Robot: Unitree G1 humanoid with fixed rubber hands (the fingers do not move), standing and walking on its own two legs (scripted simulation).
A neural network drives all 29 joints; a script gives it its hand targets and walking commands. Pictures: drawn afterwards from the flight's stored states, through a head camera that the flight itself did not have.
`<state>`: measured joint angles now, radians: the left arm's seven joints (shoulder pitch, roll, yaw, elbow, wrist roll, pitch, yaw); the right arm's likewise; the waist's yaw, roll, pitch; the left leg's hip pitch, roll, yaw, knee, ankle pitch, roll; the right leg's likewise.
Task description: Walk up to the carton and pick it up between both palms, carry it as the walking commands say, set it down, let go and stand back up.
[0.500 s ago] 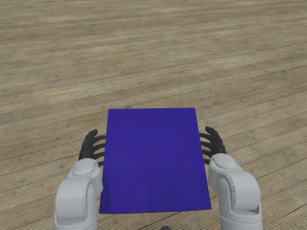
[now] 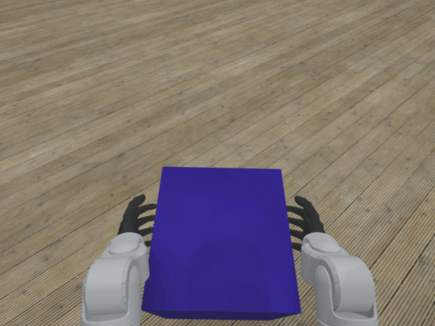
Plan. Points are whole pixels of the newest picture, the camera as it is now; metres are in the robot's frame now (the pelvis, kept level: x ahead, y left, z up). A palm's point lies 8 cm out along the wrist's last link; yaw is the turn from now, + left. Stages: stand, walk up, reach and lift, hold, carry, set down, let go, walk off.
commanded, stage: carry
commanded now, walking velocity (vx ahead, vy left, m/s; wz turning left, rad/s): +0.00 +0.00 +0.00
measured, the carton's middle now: (219, 249) +0.29 -0.01 +0.00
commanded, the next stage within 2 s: none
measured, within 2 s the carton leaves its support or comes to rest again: neither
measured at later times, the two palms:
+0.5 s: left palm (104, 315) +0.16 +0.14 +0.11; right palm (332, 301) +0.15 -0.14 +0.11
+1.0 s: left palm out of the picture +0.14 +0.14 +0.11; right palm (339, 318) +0.13 -0.15 +0.10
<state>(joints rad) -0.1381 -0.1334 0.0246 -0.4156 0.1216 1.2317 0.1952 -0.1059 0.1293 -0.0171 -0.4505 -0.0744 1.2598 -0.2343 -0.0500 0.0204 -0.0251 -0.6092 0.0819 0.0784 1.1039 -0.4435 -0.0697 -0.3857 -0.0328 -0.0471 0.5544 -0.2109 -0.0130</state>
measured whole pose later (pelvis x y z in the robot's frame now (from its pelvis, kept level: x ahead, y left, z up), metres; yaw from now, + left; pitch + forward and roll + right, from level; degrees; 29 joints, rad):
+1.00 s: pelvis -0.12 -0.01 +0.00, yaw +0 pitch +4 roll +0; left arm -0.13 -0.13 0.03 -0.39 0.11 1.25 0.21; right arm -0.13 0.13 -0.02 -0.37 -0.11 1.25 -0.21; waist 0.00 0.00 -0.15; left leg -0.42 0.05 0.10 0.53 -0.18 0.00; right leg -0.43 -0.04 -0.07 0.51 -0.15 0.00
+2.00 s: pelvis -0.08 +0.01 +0.00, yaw +0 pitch +3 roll +0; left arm -0.18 -0.14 0.12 -0.03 0.14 0.90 0.14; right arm -0.19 0.14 -0.09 0.00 -0.15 0.90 -0.15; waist 0.00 -0.01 -0.12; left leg -0.35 0.03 0.11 0.55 -0.25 0.02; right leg -0.35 -0.06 -0.06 0.53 -0.23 0.02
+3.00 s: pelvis -0.10 -0.01 +0.01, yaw +3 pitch -9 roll +0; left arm -0.43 -0.21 0.40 0.47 0.41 0.64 -0.03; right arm -0.40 0.20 -0.39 0.42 -0.40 0.68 0.01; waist -0.03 0.00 0.04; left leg -0.12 -0.01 -0.01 0.47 -0.21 0.02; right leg -0.12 -0.01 0.00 0.48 -0.21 0.00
